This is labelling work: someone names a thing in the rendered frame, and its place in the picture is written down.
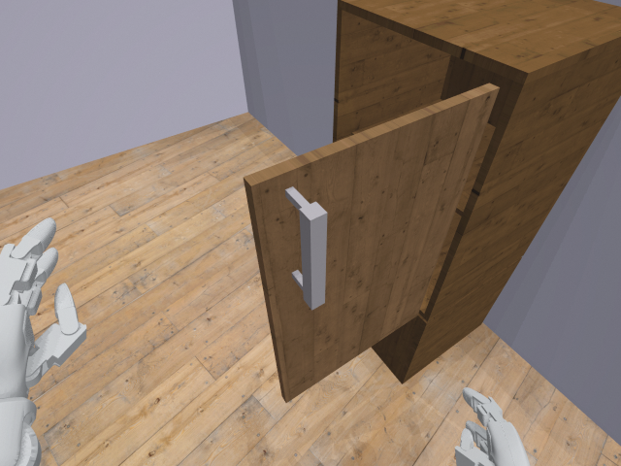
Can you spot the robot left hand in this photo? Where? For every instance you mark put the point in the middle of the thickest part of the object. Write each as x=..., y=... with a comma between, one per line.
x=24, y=269

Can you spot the robot right hand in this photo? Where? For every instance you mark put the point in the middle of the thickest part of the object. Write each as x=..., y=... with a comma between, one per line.
x=500, y=444

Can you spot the robot left forearm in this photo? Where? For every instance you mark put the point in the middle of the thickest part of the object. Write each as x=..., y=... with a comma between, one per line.
x=19, y=445

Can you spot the cupboard door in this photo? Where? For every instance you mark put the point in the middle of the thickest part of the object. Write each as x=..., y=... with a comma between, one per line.
x=390, y=193

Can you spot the handle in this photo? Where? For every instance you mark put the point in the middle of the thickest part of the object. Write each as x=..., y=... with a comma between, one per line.
x=313, y=230

